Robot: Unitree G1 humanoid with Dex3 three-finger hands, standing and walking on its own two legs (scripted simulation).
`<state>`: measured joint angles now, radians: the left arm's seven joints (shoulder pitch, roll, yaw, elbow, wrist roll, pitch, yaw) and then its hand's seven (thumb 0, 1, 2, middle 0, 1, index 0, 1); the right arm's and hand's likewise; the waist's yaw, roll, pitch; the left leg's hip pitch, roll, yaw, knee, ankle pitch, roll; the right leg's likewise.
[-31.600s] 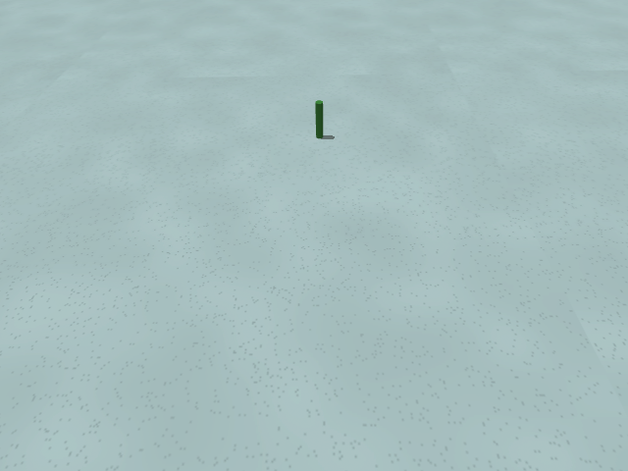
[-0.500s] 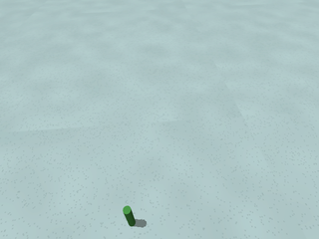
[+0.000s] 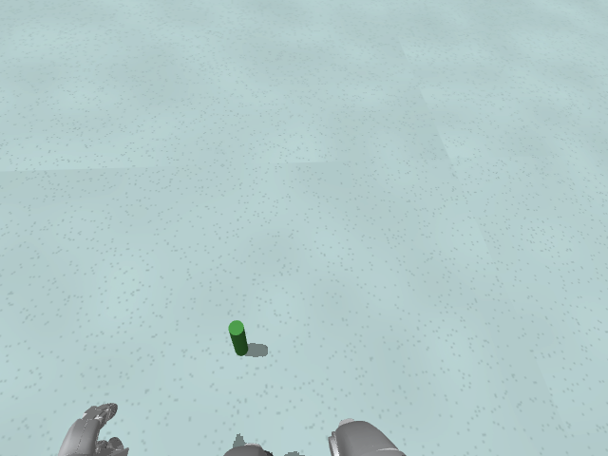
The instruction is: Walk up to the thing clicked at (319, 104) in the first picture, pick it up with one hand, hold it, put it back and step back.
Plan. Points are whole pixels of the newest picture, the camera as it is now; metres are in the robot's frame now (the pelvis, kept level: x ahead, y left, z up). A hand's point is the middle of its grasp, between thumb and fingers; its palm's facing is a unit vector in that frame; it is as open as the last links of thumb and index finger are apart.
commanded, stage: step back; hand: left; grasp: from the side
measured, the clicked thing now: (239, 339) +0.45 +0.16 -0.66
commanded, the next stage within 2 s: none
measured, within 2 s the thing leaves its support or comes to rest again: neither
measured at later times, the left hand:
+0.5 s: hand out of the picture -0.01 +0.24 -0.14, palm faces -0.06 -0.91 -0.42, open 7.4 cm
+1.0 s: hand out of the picture -0.14 +0.24 -0.16, palm faces -0.07 -0.92 -0.39, open 7.4 cm
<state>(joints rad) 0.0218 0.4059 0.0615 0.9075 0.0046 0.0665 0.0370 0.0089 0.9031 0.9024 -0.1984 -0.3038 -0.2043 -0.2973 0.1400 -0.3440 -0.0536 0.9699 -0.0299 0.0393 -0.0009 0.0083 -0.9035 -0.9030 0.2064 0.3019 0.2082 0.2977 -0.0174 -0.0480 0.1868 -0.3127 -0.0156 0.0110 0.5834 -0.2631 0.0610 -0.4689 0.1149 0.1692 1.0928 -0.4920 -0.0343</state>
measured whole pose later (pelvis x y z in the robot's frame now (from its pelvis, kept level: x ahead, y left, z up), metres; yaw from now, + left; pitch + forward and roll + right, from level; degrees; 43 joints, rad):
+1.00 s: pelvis -0.25 -0.03 -0.01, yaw -5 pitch -1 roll -1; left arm 0.17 0.41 0.09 0.82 0.02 0.06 0.01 0.01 0.90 0.90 -0.20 -0.30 -0.21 -0.30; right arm 0.10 -0.37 -0.04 0.79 -0.03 0.02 -0.01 0.01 -0.90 -0.90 0.21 0.30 0.21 0.30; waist 0.02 -0.03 0.18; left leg -0.39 0.05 -0.01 0.64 -0.23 0.00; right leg -0.30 0.03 0.11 0.83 -0.47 0.02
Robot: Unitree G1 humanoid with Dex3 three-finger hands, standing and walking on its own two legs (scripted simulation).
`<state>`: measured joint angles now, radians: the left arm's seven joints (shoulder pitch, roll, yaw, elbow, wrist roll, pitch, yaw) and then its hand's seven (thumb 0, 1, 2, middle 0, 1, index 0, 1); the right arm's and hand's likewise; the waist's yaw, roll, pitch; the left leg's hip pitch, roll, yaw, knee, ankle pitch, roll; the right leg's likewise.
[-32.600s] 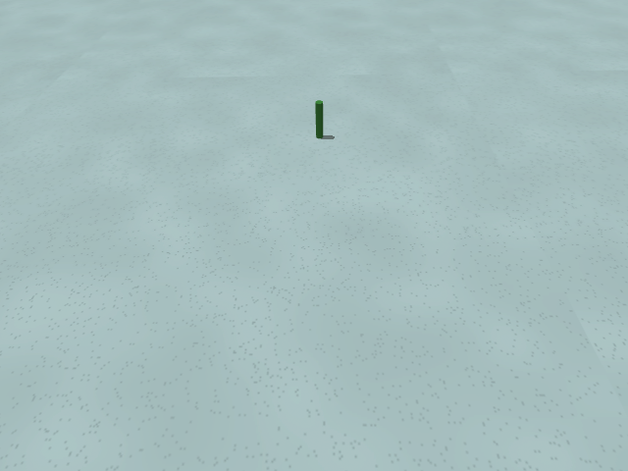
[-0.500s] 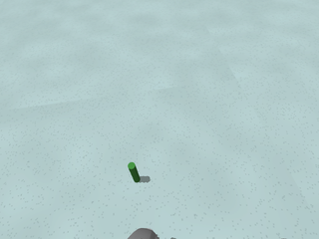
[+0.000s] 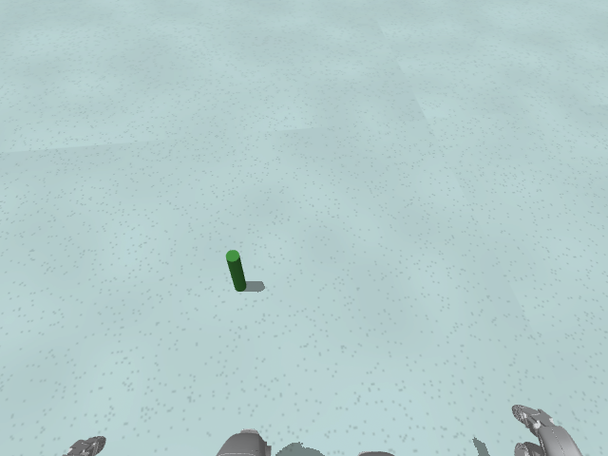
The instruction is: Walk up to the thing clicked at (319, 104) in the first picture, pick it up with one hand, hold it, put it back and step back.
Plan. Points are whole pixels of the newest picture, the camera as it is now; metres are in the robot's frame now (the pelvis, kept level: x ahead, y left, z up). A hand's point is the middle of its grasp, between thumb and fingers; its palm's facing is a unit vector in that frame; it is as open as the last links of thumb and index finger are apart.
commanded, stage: step back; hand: left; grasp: from the side
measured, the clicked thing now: (236, 272) +0.69 +0.25 -0.65
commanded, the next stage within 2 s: stand in 1.94 s
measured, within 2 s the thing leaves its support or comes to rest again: neither
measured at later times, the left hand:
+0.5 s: hand out of the picture -0.05 +0.26 -0.15, palm faces +0.08 -0.92 -0.38, open 7.4 cm
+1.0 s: hand out of the picture -0.27 +0.21 -0.12, palm faces +0.09 -0.89 -0.45, open 7.4 cm
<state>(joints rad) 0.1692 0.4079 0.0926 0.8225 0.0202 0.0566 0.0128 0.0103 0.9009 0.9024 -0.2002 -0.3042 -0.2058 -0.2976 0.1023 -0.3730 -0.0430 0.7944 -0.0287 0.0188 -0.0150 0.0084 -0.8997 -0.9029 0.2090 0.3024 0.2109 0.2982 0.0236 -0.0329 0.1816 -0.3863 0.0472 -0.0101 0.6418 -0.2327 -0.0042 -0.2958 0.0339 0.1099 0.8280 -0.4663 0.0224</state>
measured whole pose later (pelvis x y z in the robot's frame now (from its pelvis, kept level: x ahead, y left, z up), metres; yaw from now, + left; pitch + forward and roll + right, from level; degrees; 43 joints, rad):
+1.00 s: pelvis -0.32 -0.07 +0.01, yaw +4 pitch -2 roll +1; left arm 0.22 0.35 0.07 0.90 0.05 0.01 0.01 0.01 0.90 0.90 -0.20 -0.30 -0.21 -0.30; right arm 0.23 -0.41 -0.05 0.92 -0.02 0.06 -0.01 0.01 -0.90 -0.90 0.20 0.30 0.21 0.30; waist 0.03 0.05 0.09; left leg -0.42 -0.07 -0.14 1.02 -0.42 -0.02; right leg -0.28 -0.01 -0.01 0.62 -0.30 -0.03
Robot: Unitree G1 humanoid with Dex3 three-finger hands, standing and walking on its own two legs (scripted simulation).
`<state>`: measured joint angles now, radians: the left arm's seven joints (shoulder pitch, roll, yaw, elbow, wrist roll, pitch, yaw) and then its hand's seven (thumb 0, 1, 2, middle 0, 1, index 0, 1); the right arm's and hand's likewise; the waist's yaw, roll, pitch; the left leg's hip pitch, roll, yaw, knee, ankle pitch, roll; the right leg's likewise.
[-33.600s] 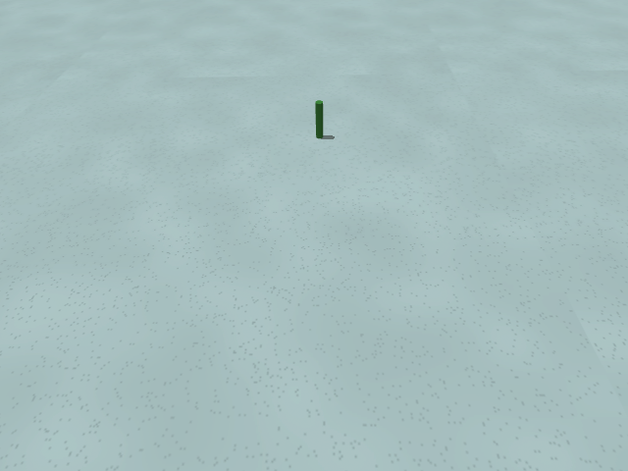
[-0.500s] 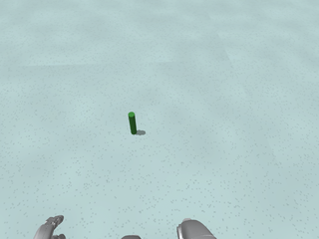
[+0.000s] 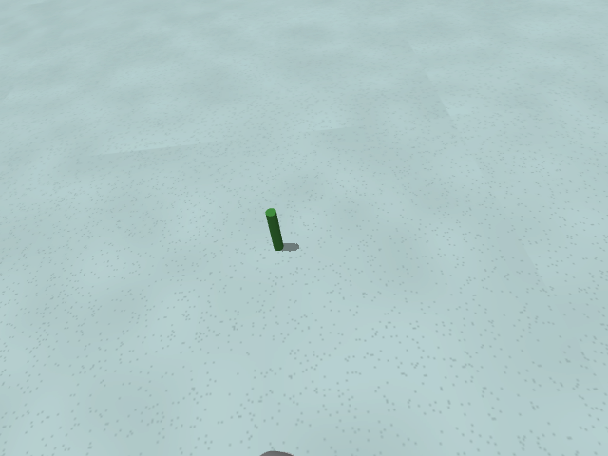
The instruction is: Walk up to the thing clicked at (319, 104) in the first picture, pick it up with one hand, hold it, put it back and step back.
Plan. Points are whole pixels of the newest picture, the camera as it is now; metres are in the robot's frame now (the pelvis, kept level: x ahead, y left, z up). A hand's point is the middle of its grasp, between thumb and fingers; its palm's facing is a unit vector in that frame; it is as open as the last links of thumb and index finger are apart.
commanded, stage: step back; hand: left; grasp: from the side
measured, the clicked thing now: (275, 230) +1.02 +0.25 -0.65
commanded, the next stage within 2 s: stand in 0.94 s
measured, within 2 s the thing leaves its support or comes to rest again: neither
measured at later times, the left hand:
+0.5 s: hand out of the picture +0.04 +0.26 -0.14, palm faces +0.08 -0.92 -0.39, open 7.4 cm
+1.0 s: hand out of the picture +0.12 +0.29 -0.15, palm faces +0.03 -0.93 -0.37, open 7.4 cm
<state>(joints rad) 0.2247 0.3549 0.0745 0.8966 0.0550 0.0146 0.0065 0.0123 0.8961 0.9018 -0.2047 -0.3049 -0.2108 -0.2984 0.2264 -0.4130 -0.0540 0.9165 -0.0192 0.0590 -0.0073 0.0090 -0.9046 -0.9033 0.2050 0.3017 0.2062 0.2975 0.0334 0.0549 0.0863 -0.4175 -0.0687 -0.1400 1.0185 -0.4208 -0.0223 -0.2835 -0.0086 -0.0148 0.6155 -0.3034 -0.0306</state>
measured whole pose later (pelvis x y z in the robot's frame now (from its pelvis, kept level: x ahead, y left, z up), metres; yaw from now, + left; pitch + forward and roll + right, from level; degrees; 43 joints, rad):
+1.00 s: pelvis +0.04 +0.02 +0.00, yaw +2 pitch -2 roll -1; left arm 0.12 0.38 0.02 1.05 0.01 -0.02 0.01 0.01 0.90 0.90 -0.20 -0.30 -0.21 -0.30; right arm 0.05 -0.33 -0.02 1.04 -0.01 0.00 0.01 0.01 -0.90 -0.90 0.21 0.30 0.21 0.30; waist 0.02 0.00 0.07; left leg -0.28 0.04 0.02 0.57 -0.25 -0.01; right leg -0.18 -0.01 0.01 0.54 -0.32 0.02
